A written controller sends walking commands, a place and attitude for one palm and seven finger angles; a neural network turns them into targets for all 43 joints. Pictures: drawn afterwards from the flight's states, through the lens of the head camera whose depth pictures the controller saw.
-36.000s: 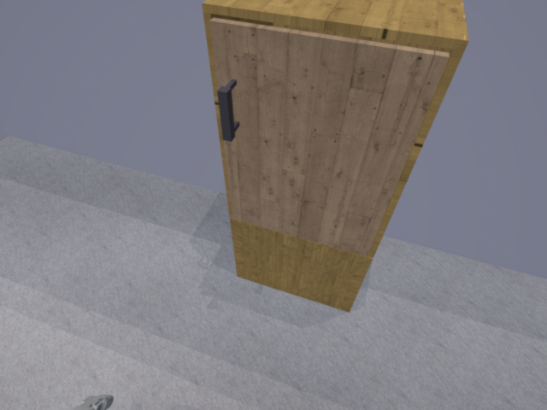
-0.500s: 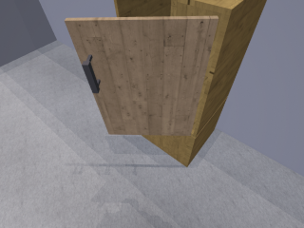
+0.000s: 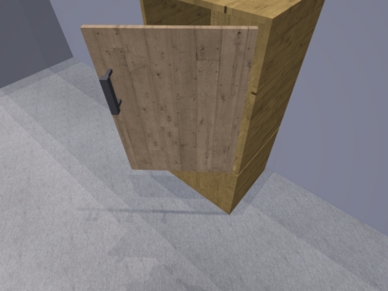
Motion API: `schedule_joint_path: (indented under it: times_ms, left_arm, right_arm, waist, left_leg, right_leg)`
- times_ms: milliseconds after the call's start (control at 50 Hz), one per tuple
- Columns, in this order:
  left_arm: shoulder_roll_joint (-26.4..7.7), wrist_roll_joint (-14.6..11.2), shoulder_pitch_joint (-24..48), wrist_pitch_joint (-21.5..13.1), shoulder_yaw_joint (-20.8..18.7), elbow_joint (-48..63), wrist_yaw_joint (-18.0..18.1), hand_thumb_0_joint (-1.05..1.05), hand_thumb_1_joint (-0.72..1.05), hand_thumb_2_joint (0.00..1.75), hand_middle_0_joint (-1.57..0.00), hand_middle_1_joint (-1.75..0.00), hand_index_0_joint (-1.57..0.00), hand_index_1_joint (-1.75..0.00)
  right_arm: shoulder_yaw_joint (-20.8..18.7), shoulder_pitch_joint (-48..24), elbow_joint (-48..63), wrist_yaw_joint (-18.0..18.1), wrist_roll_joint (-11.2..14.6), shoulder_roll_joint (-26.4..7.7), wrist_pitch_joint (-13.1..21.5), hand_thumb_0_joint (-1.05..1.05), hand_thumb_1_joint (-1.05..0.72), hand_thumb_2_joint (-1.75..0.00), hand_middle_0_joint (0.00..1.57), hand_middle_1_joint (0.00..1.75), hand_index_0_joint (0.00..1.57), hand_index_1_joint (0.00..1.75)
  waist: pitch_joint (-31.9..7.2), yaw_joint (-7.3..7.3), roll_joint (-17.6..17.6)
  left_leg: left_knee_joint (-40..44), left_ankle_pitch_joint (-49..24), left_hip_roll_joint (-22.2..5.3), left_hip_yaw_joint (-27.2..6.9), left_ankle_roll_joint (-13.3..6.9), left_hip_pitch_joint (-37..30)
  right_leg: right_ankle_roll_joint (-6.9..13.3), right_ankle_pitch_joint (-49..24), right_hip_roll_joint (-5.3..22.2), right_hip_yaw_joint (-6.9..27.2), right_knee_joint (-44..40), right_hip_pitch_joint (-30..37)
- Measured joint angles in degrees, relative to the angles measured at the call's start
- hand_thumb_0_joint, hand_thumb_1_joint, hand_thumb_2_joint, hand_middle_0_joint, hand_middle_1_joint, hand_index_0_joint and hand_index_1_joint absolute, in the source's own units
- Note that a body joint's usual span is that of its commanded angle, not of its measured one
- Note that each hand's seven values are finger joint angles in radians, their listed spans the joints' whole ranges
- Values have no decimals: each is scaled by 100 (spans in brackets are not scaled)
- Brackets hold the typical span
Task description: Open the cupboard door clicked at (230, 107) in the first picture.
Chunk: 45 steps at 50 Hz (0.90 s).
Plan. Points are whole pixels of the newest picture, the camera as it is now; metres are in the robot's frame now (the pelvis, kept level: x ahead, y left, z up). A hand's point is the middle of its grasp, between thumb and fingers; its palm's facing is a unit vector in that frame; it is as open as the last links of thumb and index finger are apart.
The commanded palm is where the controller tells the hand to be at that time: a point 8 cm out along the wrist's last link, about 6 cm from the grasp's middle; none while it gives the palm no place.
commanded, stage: come to a stop and stand still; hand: left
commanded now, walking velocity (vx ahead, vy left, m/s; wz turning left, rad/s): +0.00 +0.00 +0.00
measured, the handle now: (112, 92) +0.61 +0.27 +0.07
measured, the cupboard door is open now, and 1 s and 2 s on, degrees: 37 37 37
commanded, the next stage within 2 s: look again from close up in 0.10 s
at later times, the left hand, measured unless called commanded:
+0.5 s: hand out of the picture +0.03 +0.20 -0.17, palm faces +0.04 -0.98 -0.19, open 7.3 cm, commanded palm none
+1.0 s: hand (92, 248) +0.22 +0.23 -0.04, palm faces +0.27 -0.95 -0.15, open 7.4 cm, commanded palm +0.15 +0.27 -0.05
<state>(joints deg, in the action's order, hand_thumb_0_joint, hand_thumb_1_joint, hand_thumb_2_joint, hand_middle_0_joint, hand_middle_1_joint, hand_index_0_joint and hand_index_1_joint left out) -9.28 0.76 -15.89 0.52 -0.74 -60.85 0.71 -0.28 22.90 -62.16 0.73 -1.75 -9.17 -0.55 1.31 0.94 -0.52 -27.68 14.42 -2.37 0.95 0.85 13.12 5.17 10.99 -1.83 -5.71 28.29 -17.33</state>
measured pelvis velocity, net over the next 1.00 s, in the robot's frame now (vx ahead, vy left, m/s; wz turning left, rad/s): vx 0.04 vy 0.04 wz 0.02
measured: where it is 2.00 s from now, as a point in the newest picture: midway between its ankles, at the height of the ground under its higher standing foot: outside the picture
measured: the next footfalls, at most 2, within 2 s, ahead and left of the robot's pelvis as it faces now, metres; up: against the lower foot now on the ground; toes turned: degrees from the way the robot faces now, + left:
none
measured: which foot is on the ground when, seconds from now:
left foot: down 0.00-1.00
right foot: down 0.00-1.00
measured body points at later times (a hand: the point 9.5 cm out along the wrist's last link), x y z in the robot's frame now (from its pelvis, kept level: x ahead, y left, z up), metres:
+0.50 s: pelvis +0.03 +0.02 +0.00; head +0.04 +0.02 +0.45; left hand +0.03 +0.25 -0.15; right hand +0.01 -0.17 -0.16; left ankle +0.01 +0.16 -0.74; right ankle +0.05 -0.06 -0.74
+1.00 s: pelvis +0.04 +0.04 +0.00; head +0.05 +0.02 +0.45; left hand +0.20 +0.28 -0.03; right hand +0.14 -0.21 -0.13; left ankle +0.01 +0.15 -0.74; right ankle +0.05 -0.06 -0.74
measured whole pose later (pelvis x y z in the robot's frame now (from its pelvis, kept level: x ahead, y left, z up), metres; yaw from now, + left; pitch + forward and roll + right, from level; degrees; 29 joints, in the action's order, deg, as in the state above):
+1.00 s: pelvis +0.04 +0.04 +0.00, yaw +1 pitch +0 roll +0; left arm -9.3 -9.2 -23.0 -5.3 -2.4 -15.2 4.7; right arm -0.3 16.8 -50.0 4.5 1.9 -13.4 13.1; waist -1.0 0.3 -2.5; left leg -29.5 18.4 0.5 1.0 -0.5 11.6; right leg 1.6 15.8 1.1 -5.4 30.8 -15.7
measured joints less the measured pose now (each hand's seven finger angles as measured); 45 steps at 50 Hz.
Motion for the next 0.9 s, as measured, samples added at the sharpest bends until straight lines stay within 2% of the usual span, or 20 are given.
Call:
schedule_joint_path:
  times_ms: [180,280,420,580,860,880,900]
  left_arm:
    - [27,-8,15,-54,-4,-186,11,1,91,90,-20,-30,-21,-30]
    - [24,-16,36,-74,2,-250,25,1,92,90,-20,-30,-20,-30]
    - [41,-24,33,-131,35,-307,39,1,92,90,-20,-30,-20,-30]
    - [63,-15,24,-166,67,-325,49,1,92,90,-20,-30,-20,-30]
    - [2,0,154,-190,75,-298,87,1,91,90,-20,-30,-20,-30]
    - [7,-271,-131,137,33,594,120,1,91,90,-20,-30,-21,-30]
    - [-4,-451,-474,192,-44,1654,171,2,92,90,-21,-30,-21,-30]
  right_arm:
    - [43,212,-268,35,19,175,41,1,-91,-90,20,30,20,30]
    - [70,111,-278,51,29,287,96,1,-91,-90,20,30,20,30]
    - [98,-181,-218,73,59,357,190,1,-91,-90,20,30,20,30]
    - [91,-519,-207,122,71,217,208,2,-93,-90,20,30,20,30]
    - [55,-831,-161,110,99,0,209,1,-91,-90,20,30,20,30]
    - [77,-766,72,132,178,-48,243,1,-92,-90,20,30,20,30]
    - [99,-653,327,212,231,-94,463,1,-92,-90,20,30,20,30]
  waist:
    - [-10,-4,59]
    - [-34,-30,83]
    - [-41,-98,65]
    - [-12,-168,34]
    - [95,-176,31]
    - [123,-177,5]
    - [136,-214,2]
  left_leg:
    - [40,-21,9,-59,55,7]
    - [80,-5,23,-47,110,-48]
    - [219,24,83,5,69,-235]
    - [333,81,170,50,-12,-448]
    - [316,167,181,82,-50,-522]
    - [224,230,159,97,-55,-489]
    - [205,264,167,129,-69,-510]
  right_leg:
    - [-5,-4,4,-41,-80,32]
    - [-44,20,18,-24,-117,85]
    - [-133,62,71,34,-199,236]
    - [-230,163,151,88,-198,391]
    - [-289,246,163,111,-211,479]
    - [-296,252,144,120,-175,460]
    - [-296,276,151,150,-117,450]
